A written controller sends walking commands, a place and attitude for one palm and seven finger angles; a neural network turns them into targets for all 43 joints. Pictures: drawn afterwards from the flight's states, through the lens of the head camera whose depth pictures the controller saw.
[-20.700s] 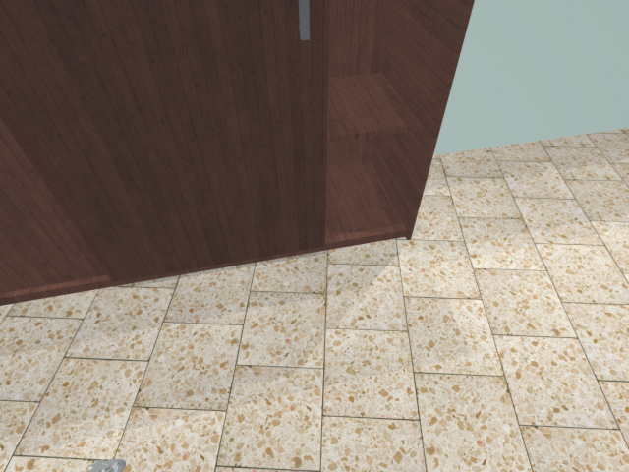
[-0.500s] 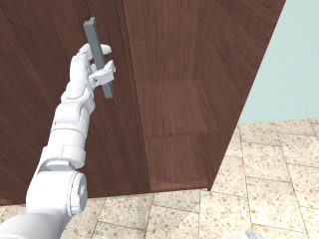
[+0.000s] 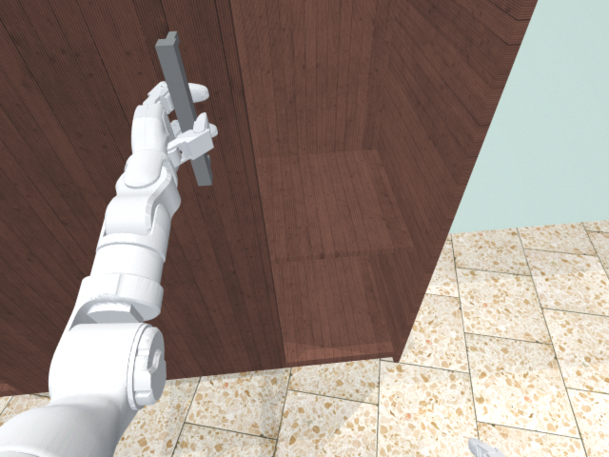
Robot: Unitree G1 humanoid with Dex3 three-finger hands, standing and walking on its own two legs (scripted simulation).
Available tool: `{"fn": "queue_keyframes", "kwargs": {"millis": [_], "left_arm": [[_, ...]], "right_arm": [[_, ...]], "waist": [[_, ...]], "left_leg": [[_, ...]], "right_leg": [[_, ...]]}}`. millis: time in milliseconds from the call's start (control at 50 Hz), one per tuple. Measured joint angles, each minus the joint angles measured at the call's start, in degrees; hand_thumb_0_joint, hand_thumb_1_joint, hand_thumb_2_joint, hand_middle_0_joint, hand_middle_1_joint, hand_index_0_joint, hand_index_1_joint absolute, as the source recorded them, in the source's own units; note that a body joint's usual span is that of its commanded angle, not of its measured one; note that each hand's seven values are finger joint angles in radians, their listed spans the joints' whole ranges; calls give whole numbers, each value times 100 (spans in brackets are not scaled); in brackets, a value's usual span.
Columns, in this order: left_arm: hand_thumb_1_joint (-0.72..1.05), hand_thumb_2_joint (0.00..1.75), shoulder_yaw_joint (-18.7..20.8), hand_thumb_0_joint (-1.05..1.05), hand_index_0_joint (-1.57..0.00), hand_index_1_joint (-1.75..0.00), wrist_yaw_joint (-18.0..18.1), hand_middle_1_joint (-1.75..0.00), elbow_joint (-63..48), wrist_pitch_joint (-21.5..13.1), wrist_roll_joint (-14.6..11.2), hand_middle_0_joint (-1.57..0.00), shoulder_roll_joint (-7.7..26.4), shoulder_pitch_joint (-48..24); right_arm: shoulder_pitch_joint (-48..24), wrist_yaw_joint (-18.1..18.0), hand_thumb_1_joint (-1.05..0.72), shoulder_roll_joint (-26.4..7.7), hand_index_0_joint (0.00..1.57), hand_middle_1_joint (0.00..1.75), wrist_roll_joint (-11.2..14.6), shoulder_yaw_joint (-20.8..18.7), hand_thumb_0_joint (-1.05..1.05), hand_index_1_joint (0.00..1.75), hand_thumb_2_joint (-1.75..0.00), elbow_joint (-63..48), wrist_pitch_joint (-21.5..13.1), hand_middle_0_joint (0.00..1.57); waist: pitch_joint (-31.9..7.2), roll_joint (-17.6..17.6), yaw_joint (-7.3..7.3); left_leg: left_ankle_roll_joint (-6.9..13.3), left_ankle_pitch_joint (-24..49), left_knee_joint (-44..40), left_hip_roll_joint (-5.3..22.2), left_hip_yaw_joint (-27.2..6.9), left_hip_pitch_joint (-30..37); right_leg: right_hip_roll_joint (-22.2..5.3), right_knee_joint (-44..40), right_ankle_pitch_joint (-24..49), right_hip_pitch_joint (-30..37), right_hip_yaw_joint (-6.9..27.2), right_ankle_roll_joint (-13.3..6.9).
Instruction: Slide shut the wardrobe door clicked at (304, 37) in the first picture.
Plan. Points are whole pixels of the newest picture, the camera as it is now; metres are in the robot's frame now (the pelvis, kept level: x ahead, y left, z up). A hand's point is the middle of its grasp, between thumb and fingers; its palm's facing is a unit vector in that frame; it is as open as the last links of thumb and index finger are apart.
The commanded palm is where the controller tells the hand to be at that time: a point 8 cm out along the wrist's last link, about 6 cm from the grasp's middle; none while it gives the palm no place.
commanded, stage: grip the handle and tug to test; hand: left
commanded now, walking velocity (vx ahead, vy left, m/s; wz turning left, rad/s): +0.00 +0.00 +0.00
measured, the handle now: (190, 115) +0.50 +0.17 +0.22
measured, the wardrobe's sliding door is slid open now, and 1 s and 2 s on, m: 0.37 0.37 0.35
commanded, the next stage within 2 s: tug the door sideways, standing still in 0.26 s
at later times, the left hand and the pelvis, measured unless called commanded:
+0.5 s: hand (204, 137) +0.45 +0.14 +0.22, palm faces +0.13 -0.99 +0.01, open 5.9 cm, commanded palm +0.43 +0.17 +0.22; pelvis +0.05 +0.00 +0.00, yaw -1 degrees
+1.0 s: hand (206, 140) +0.45 +0.14 +0.21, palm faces +0.19 -0.97 -0.12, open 5.9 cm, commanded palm +0.43 +0.15 +0.22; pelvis +0.02 -0.01 -0.01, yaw +3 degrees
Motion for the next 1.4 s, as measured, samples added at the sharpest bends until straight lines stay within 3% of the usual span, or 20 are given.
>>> {"fn": "queue_keyframes", "kwargs": {"millis": [180, 380, 460, 560, 640, 920, 1040, 1120, 1180, 1220, 1280, 1320, 1360, 1400], "left_arm": [[76, 78, 98, 0, -33, -135, -48, -139, -832, 202, -71, -34, -6, 572], [78, 78, 219, 0, -27, -130, -43, -139, -2531, 774, -217, -28, -56, 1659], [77, 79, 108, 0, -28, -131, -75, -139, -2889, 1004, -252, -30, -113, 1780], [74, 82, -195, 0, -35, -134, 99, -139, -2726, 1221, -157, -35, -362, 1299], [73, 83, -351, 0, -37, -137, 296, -139, -2443, 1273, -51, -37, -557, 1055], [77, 82, -708, -1, -30, -140, 521, -139, -1162, 656, 61, -35, -685, 191], [74, 81, -832, -4, -23, -140, 285, -140, -868, -501, 153, -39, -41, 203], [75, 83, -705, -5, -19, -140, 270, -140, -790, -864, 112, -42, 203, 111], [75, 84, -606, -5, -18, -140, 280, -140, -670, -1000, 124, -44, 285, -27], [76, 84, -546, -5, -17, -140, 295, -140, -563, -1071, 130, -44, 277, -112], [77, 85, -554, -4, -16, -140, 306, -140, -452, -1163, 168, -45, 113, -203], [77, 86, -630, -4, -16, -140, 324, -140, -486, -1270, 213, -45, -19, -245], [77, 86, -745, -4, -17, -140, 343, -140, -613, -1378, 242, -44, -104, -251], [77, 86, -847, -3, -17, -140, 385, -140, -795, -1450, 219, -44, -159, -234]], "right_arm": [[-31, 48, -90, -10, 20, 30, 15, -12, 1, 30, -90, -147, 80, 20], [-285, 137, -90, -19, 20, 30, 3, -22, 1, 30, -90, -431, 248, 20], [-390, 100, -90, -45, 20, 30, 4, -12, 1, 30, -90, -439, 300, 20], [-585, 27, -90, -98, 20, 30, -31, -48, 1, 30, -90, -233, 343, 20], [-665, 26, -91, -69, 20, 30, -76, -76, 1, 30, -90, -153, 375, 20], [-519, 124, -90, 167, 20, 30, -117, -4, 1, 30, -90, -23, 228, 20], [-592, 84, -90, 143, 20, 30, -193, -18, 1, 30, -89, -174, 205, 20], [-534, 12, -90, 182, 20, 30, -188, -40, 1, 30, -90, -194, 252, 20], [-413, -14, -90, 166, 20, 30, -143, -19, 1, 30, -90, -126, 299, 20], [-312, -34, -90, 115, 20, 30, -103, -13, 1, 30, -90, -47, 314, 20], [-207, -67, -90, 66, 20, 30, -54, -80, 1, 30, -90, 224, 336, 20], [-196, -98, -90, 70, 20, 30, -45, -132, 1, 30, -90, 387, 250, 20], [-195, -107, -91, 72, 20, 30, -52, -158, 1, 30, -90, 402, 144, 20], [-182, -68, -91, 18, 20, 30, -66, -175, 1, 30, -90, 256, 67, 20]], "waist": [[-15, 15, -31], [-99, 42, -70], [-113, 29, 46], [-62, -5, 271], [-75, 46, 357], [21, 37, 394], [409, 70, 388], [780, 10, 314], [1019, 41, 288], [1152, 177, 264], [1197, 314, 228], [1281, 176, 337], [1387, -23, 467], [1384, -123, 544]], "left_leg": [[-9, -60, -88, 21, 96, 167], [-22, -149, -202, 31, 205, 400], [-30, -211, -178, 20, 115, 451], [-59, -369, -20, -39, -124, 322], [-13, -177, 36, -82, -273, 236], [-63, -250, 196, -209, -559, -2], [-23, -342, 529, -122, -221, -217], [-49, -380, 666, -101, -146, -174], [-144, -465, 877, -40, -247, -159], [-218, -626, 1163, 69, -406, -176], [-28, -1055, 2099, 136, -591, -472], [24, -1276, 2805, 2, -534, -652], [73, -1163, 2386, -56, -301, -521], [143, -32, 1127, 16, -123, -129]], "right_leg": [[18, -95, -19, 133, 103, 2], [26, -192, -51, 303, 230, 20], [23, -211, -86, 388, 165, 16], [-18, -128, -283, 383, -67, -2], [-44, 16, -125, 311, -185, 21], [-80, 215, -356, 174, -201, -9], [-52, 975, -458, -377, 113, 81], [-16, 1904, -1106, -872, 234, 82], [-12, 1560, -960, -920, 161, 50], [61, 1303, -148, -747, -43, -59], [186, 1138, -197, -520, -367, -300], [140, 930, -201, -359, -413, -373], [44, 789, -143, -261, -396, -377], [9, 1074, -220, -424, -428, -334]]}}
